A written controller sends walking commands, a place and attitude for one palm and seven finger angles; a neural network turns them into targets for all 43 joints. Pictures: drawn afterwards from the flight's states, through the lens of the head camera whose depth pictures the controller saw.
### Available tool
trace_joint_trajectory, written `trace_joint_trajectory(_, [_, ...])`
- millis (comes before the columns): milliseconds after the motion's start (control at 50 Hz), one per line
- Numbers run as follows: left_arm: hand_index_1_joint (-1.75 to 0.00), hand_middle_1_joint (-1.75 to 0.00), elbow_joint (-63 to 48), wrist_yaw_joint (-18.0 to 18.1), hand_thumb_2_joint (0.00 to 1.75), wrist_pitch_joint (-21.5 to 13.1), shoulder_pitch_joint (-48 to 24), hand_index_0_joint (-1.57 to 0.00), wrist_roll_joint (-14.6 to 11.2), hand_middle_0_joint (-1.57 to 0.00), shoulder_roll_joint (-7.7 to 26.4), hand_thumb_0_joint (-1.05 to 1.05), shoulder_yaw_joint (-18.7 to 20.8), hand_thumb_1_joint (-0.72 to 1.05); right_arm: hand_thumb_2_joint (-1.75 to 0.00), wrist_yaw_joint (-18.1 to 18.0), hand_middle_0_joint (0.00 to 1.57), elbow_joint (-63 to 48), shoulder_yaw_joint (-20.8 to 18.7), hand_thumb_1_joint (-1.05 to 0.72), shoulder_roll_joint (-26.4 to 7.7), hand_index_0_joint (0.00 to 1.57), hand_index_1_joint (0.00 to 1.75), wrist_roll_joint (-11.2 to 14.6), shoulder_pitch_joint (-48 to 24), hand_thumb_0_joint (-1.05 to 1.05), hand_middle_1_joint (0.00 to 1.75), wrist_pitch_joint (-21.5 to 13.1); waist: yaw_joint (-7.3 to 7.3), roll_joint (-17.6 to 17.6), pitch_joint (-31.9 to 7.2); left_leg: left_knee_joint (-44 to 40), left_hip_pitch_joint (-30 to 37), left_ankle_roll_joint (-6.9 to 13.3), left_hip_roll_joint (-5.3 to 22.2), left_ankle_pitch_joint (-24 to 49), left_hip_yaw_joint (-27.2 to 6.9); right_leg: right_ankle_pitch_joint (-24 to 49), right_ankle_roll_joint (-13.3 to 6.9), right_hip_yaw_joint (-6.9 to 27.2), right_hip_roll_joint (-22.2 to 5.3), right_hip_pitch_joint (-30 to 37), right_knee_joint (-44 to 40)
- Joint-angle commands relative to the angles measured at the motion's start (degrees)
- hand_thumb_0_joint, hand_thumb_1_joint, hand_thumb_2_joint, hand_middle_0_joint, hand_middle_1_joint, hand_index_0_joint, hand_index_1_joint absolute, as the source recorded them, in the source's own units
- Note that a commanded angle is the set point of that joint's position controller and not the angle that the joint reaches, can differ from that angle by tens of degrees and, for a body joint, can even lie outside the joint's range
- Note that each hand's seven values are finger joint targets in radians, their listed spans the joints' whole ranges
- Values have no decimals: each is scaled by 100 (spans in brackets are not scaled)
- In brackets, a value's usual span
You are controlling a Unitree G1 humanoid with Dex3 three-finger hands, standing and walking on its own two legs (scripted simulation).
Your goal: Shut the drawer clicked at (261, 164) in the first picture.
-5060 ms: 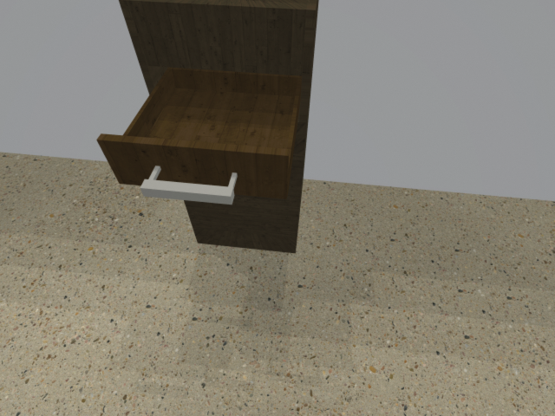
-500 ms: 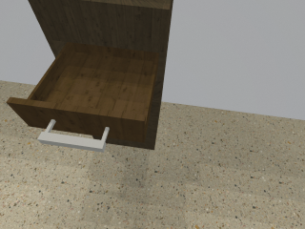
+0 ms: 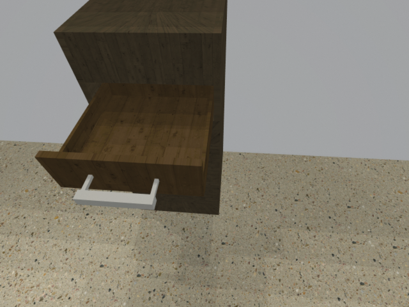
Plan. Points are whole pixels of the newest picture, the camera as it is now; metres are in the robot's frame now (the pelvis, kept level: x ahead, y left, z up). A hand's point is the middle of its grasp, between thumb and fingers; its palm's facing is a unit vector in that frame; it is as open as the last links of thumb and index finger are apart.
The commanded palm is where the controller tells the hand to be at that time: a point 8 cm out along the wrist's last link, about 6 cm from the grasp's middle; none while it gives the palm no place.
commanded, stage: look again from close up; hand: left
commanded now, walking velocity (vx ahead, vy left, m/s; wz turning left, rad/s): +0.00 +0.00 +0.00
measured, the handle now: (118, 190) +0.36 +0.23 -0.02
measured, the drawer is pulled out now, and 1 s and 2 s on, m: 0.29 0.29 0.29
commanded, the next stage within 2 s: raise the hand and make a fist in 0.58 s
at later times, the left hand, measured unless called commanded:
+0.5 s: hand out of the picture +0.04 +0.14 -0.17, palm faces +0.02 -0.98 -0.21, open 7.3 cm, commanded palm none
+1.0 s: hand (139, 261) +0.20 +0.14 +0.00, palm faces +0.05 -1.00 -0.01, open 6.5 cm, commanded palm +0.13 +0.21 -0.04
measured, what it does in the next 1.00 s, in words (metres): stands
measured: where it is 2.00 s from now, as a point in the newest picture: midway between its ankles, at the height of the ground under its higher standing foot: outside the picture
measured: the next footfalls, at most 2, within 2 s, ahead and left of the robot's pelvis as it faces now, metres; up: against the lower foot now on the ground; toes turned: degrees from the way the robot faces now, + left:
none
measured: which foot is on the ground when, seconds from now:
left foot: down 0.00-1.00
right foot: down 0.00-1.00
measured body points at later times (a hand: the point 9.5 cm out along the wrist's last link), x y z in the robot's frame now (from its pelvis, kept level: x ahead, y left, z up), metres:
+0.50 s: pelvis +0.03 -0.03 +0.00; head +0.04 -0.04 +0.45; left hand +0.04 +0.20 -0.15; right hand +0.04 -0.25 -0.16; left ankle +0.01 +0.09 -0.74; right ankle +0.04 -0.14 -0.74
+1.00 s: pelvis +0.01 -0.04 -0.03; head +0.03 -0.04 +0.42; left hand +0.19 +0.20 +0.00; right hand +0.22 -0.29 -0.08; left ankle +0.01 +0.09 -0.74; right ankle +0.04 -0.14 -0.74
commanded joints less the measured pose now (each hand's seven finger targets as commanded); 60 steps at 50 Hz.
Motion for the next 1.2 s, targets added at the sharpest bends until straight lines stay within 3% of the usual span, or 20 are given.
trace_joint_trajectory(0, [-30,-30,-208,62,90,-172,29,-20,1,-20,608,0,108,90,-90,-65,20,-135,-124,-90,-524,20,30,38,81,0,30,-160,-58,-231,-30,-947,-283,-13,766,-669,-924,-295,-313,412,-205,286,-536])
trace_joint_trajectory(120, [-30,-30,57,85,90,-250,101,-20,-17,-20,564,0,69,90,-90,-103,20,220,-71,-90,-360,20,30,75,201,0,30,-210,-77,-343,-241,-650,138,-79,736,406,-703,461,-321,454,-290,499,-616])
trace_joint_trajectory(420, [-30,-30,346,106,90,-274,75,-20,-25,-20,455,0,66,90,-90,-153,20,637,-39,-90,-174,20,30,63,202,0,30,-177,-49,-273,148,-666,202,-181,766,549,-602,771,-342,379,-278,570,-818])
trace_joint_trajectory(640, [-30,-30,346,108,90,-295,46,-20,-31,-20,441,0,93,90,-90,-162,20,703,-47,-90,-201,20,30,58,233,0,30,-193,-51,-305,-14,-689,318,-205,796,747,-590,1008,-351,350,-269,734,-825])
trace_joint_trajectory(660, [-30,-30,602,357,90,-374,611,-20,22,-20,595,0,158,90,-90,-123,20,291,-134,-90,-393,20,30,118,-413,0,30,-231,207,-529,188,609,-220,-359,852,618,-300,3437,-131,659,-701,794,-728])
trace_joint_trajectory(680, [-32,-32,-8130,213,90,-1690,-3844,-22,-1235,-22,2012,0,991,90,-90,-395,20,-1731,-231,-90,-1320,20,30,409,-317,0,30,-1069,-523,572,-2686,-296,1181,-136,169,1032,-428,2085,-264,354,-144,1453,-362])
trace_joint_trajectory(700, [-34,-34,-6597,402,90,-1353,-1107,-24,-758,-24,1507,0,937,90,-90,-616,20,-1487,-98,-90,-754,20,30,312,-867,0,30,-1540,86,1443,-2296,-373,1179,-51,231,1592,-174,1133,-446,49,183,1362,-187])
trace_joint_trajectory(720, [-37,-37,-6159,658,90,-1063,-870,-26,-876,-26,1029,0,612,90,-90,-631,20,-1185,-173,-90,-861,20,30,372,-852,0,30,-1719,-90,1301,-1750,-277,706,-181,284,1198,-250,573,-413,-194,224,925,-278])
trace_joint_trajectory(740, [-39,-39,-5028,559,90,-537,687,-28,-904,-28,-275,0,-31,90,-90,-555,20,-1144,-148,-90,-554,20,30,418,-606,0,30,-1714,-180,558,-1025,-312,322,-164,365,905,-329,363,-316,-387,249,503,-328])
trace_joint_trajectory(760, [-41,-41,-6162,418,90,-738,-382,-30,-1170,-30,-30,0,113,90,-90,-532,20,-1643,-160,-90,-802,20,30,453,-785,0,30,-1824,-284,139,-217,-236,-76,-169,326,459,-553,93,-236,-434,221,117,-341])
trace_joint_trajectory(780, [-43,-43,-6065,277,90,-1008,-243,-32,-1112,-32,251,0,402,90,-90,-537,20,-1750,-304,-90,-903,20,30,369,-701,0,30,-1941,-383,-437,-227,-22,-247,-137,296,78,-513,-440,-192,-484,222,-281,-380])
trace_joint_trajectory(800, [-45,-45,-5604,100,90,-1308,-22,-34,-1093,-34,84,0,338,90,-90,-511,20,-1902,-339,-90,-905,20,30,298,-690,0,30,-2034,-399,-1068,193,196,-685,-115,230,-256,-535,-946,-143,-511,255,-754,-344])
trace_joint_trajectory(860, [-52,-52,-4647,-782,90,-2206,2091,-40,-1323,-40,-247,0,594,90,-90,-261,20,-2476,-502,-90,-827,20,30,224,-800,0,30,-2090,198,-1950,-103,964,-1691,-224,121,-342,-427,-1208,-174,-442,284,-1066,384])
trace_joint_trajectory(900, [-56,-56,-4863,-1491,90,-2928,2539,-44,-1504,-44,-139,0,791,90,-90,-67,20,-2818,-597,-90,-849,20,30,201,-949,0,30,-2076,327,-1712,-614,1458,-2114,-306,31,-116,-314,-433,-219,-334,247,-892,971])
trace_joint_trajectory(920, [-58,-58,-4760,-1852,90,-3185,2692,-46,-1535,-46,143,0,1100,90,-90,39,20,-2953,-655,-90,-877,20,30,224,-941,0,30,-2047,408,-1212,-787,1677,-2164,-350,-1,63,-296,82,-289,-195,179,-785,1223])
trace_joint_trajectory(980, [-65,-65,-5676,-2570,90,-3696,1855,-52,-1539,-52,877,0,1561,90,-90,75,20,-3409,-652,-90,-913,20,30,226,-1099,0,30,-1991,301,-649,-1550,2303,-2686,-253,-27,64,-229,391,-270,123,73,-960,1777])
trace_joint_trajectory(1020, [-69,-69,-6516,-2632,90,-3753,1244,-56,-1736,-56,1135,0,1798,90,-90,-2,20,-3582,-628,-90,-895,20,30,209,-1084,0,30,-1951,254,73,-1711,2557,-2742,-204,-9,-94,-257,-179,-305,216,128,-1367,1952])
trace_joint_trajectory(1060, [-73,-73,-7230,-2526,90,-3770,800,-60,-1995,-60,852,0,1643,90,-90,-69,20,-3683,-568,-90,-771,20,30,226,-938,0,30,-1940,79,481,-1832,2691,-2570,-178,52,-262,-355,-643,-305,138,230,-1670,2007])
trace_joint_trajectory(1120, [-80,-80,-8252,-2307,90,-3856,-176,-66,-2093,-66,880,0,1420,90,-90,-203,20,-3579,-456,-90,-866,20,30,200,-742,0,30,-1944,-280,464,-1962,2994,-2438,-99,157,-345,-589,-745,-304,17,371,-2099,2200])
trace_joint_trajectory(1180, [-86,-86,-8003,-2301,90,-3589,-350,-72,-1776,-72,595,0,741,90,-90,-286,20,-3429,-374,-90,-926,20,30,274,-653,0,30,-2004,-517,435,-1570,2905,-2516,-62,261,-817,-763,-1224,-290,-121,400,-2524,2116])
